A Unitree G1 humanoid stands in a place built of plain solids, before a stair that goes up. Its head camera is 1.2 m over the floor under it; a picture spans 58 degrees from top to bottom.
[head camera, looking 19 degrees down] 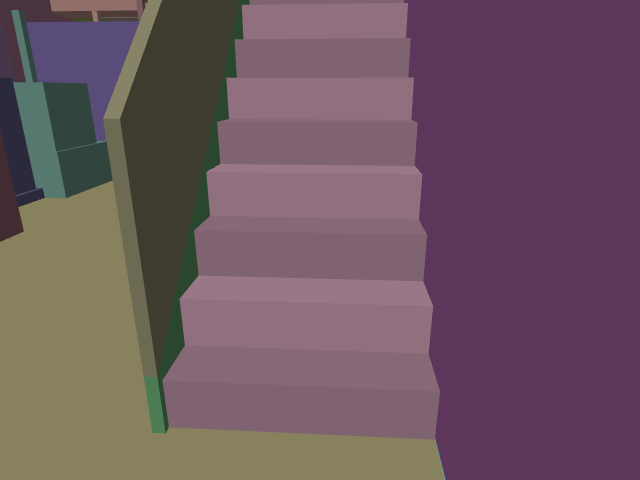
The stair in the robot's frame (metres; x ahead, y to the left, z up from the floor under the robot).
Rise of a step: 0.21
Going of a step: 0.23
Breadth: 0.99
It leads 4 degrees to the right of straight ahead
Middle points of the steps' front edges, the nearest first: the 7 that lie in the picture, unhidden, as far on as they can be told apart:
1.28 0.08 0.21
1.51 0.06 0.42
1.74 0.05 0.63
1.97 0.03 0.85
2.20 0.02 1.06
2.43 0.01 1.27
2.66 -0.01 1.48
